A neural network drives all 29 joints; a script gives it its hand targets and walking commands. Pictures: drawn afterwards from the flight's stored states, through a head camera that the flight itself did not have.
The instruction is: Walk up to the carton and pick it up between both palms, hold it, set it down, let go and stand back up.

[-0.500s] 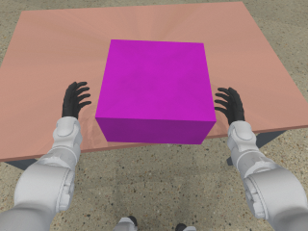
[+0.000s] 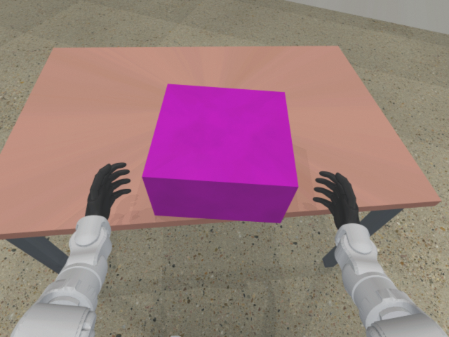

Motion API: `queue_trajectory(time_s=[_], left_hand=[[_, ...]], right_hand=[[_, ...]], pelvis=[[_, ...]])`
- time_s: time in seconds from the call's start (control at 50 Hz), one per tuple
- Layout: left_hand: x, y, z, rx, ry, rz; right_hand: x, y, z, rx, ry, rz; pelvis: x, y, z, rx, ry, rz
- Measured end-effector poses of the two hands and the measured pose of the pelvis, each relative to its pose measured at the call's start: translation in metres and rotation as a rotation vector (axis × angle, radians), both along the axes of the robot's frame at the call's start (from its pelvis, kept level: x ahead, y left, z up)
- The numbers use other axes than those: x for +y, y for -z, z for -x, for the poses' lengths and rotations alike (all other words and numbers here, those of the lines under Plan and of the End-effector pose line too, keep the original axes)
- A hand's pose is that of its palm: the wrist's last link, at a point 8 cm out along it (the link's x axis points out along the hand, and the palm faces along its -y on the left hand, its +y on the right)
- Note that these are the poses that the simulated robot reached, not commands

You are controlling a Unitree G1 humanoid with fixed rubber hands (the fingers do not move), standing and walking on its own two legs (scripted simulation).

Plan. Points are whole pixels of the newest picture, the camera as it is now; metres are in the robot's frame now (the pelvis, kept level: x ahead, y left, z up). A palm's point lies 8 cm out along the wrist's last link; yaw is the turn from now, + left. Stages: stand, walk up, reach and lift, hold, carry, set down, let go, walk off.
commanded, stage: set down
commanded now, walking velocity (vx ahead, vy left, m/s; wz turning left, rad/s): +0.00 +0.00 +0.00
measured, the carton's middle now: (222, 151) +0.53 +0.03 -0.03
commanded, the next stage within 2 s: none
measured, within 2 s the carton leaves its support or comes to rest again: neither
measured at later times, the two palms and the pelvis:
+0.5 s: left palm (80, 240) +0.28 +0.27 +0.01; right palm (362, 253) +0.28 -0.22 +0.01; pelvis +0.01 +0.00 +0.02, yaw +1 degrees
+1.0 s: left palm (83, 259) +0.25 +0.25 +0.01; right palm (369, 283) +0.23 -0.22 +0.00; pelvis +0.04 -0.01 +0.03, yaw +1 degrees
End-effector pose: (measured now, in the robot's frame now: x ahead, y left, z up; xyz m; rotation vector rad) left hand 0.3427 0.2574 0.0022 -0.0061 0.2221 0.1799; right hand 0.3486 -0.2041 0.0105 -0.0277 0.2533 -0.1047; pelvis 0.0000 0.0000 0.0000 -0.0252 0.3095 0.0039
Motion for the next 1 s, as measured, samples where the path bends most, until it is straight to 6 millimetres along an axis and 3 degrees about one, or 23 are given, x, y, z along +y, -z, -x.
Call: queue_trajectory(time_s=[0.18,0.5,0.7,0.86,1.0], left_hand=[[0.004,0.003,0.037,0.031,-0.006,-0.007],[0.009,-0.008,0.067,0.022,-0.002,-0.008],[0.004,-0.01,0.097,0.063,0.021,-0.012],[-0.001,-0.006,0.103,0.123,0.037,-0.029],[-0.004,-0.005,0.098,0.159,0.049,-0.037]], right_hand=[[-0.009,0.001,0.031,0.018,0.019,-0.01],[-0.013,-0.002,0.072,0.023,0.038,-0.036],[-0.018,-0.002,0.102,0.032,0.051,-0.053],[-0.019,0.009,0.119,0.103,0.037,-0.038],[-0.019,0.011,0.118,0.119,0.02,-0.013]], pelvis=[[-0.002,-0.007,-0.003,-0.1,-0.004,-0.005],[-0.002,-0.016,-0.012,-0.226,-0.01,-0.014],[-0.004,-0.022,-0.025,-0.292,-0.011,-0.021],[-0.007,-0.024,-0.03,-0.307,-0.01,-0.025],[-0.008,-0.025,-0.036,-0.298,-0.01,-0.027]])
